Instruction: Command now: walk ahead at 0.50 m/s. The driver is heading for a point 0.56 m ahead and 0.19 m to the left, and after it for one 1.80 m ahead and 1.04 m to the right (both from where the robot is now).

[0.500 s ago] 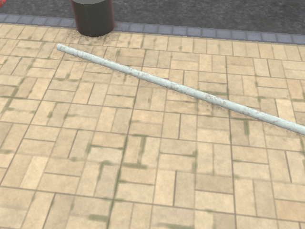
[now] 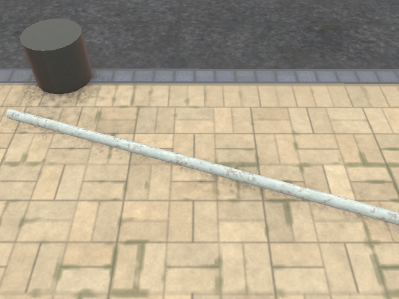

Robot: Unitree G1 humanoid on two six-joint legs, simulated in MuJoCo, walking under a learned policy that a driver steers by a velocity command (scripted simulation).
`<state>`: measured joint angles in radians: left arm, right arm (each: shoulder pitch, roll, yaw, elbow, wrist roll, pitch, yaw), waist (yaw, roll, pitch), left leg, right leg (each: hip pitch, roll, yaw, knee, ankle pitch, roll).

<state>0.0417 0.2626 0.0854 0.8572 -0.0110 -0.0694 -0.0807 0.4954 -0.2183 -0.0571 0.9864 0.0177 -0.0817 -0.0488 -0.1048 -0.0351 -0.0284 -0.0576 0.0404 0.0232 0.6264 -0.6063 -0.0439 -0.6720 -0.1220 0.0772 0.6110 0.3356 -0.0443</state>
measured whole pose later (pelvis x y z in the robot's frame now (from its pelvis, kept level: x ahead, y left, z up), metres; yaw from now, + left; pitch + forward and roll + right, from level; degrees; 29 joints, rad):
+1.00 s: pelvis +0.55 -0.01 -0.13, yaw +22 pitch +2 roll +1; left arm 0.07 0.27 0.07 0.82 0.00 -0.08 -0.01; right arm 0.27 -0.22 -0.06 0.80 0.00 -0.06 -0.02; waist -0.04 -0.06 0.03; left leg -0.10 -0.12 -0.04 0.32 -0.24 0.09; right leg -0.66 -0.08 0.04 0.63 0.10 0.01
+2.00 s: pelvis +0.66 +0.01 -0.14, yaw -12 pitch +2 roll +0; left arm 0.16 0.30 0.09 0.59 -0.02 0.07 -0.01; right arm 0.16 -0.30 -0.08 0.70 0.01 0.01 -0.03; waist -0.02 0.02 0.03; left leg -0.31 0.14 0.13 0.64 -0.35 -0.05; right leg -0.28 0.01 -0.03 0.54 -0.28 -0.01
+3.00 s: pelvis +0.65 -0.05 -0.13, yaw -47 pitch +2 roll +1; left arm 0.34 0.28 0.06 0.65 -0.02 -0.03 -0.02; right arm 0.21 -0.34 -0.08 0.71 0.02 -0.06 0.02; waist 0.00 0.05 -0.01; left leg -0.46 0.06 0.00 1.05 -0.41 0.01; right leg -0.21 0.03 0.01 0.51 -0.34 -0.07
